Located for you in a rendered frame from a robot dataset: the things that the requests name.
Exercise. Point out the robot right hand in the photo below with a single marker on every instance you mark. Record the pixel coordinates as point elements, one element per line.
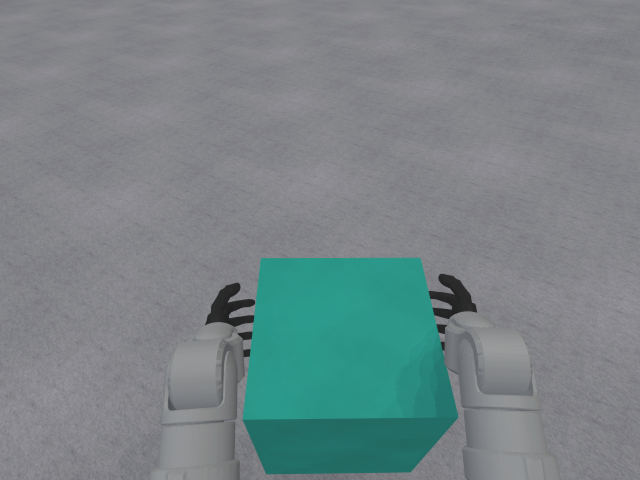
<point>460,302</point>

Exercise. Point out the carton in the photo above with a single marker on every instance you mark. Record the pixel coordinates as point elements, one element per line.
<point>346,370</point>

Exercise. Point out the robot left hand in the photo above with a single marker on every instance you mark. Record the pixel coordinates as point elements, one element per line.
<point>220,311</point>

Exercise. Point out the right robot forearm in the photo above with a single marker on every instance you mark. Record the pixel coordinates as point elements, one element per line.
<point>505,439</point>

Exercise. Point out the left robot forearm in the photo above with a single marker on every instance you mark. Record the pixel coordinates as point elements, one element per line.
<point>200,393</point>

